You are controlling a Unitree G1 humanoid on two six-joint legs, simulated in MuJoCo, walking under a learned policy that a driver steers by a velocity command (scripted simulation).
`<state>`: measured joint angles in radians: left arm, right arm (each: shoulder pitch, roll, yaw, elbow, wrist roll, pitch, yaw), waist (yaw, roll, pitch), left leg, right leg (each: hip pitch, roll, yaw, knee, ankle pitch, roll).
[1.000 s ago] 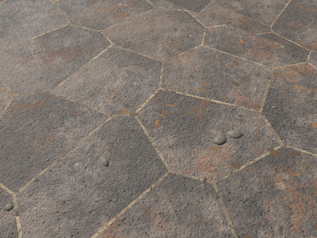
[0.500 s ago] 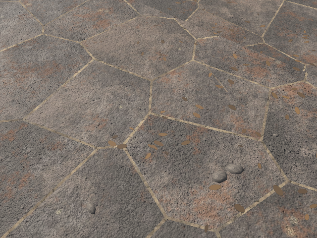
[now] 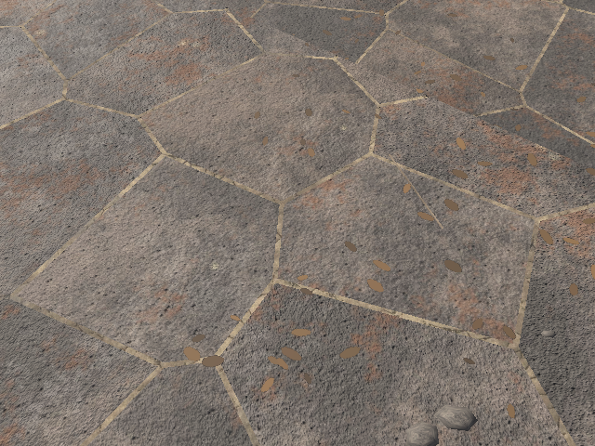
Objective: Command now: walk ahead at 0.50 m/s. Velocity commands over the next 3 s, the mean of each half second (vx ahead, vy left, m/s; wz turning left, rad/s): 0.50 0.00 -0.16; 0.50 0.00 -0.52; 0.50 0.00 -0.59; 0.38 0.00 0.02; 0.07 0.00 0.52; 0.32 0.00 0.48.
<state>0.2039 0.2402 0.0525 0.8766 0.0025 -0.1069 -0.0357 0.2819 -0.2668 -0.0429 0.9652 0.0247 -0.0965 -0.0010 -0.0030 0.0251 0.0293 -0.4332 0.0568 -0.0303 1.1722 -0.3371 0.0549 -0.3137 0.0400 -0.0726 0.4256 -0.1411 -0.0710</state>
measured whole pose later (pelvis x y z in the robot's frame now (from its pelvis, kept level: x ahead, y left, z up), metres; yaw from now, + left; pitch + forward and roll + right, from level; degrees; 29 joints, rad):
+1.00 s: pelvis +0.53 -0.04 -0.03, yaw -23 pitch +1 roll +1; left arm 0.09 0.27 0.09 0.72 -0.03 -0.04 -0.04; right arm 0.28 -0.28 -0.08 0.94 0.01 -0.06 -0.01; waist -0.03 -0.01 0.06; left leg -0.10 0.10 0.16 0.90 -0.52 -0.04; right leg -0.51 0.01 -0.07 0.66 -0.19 -0.13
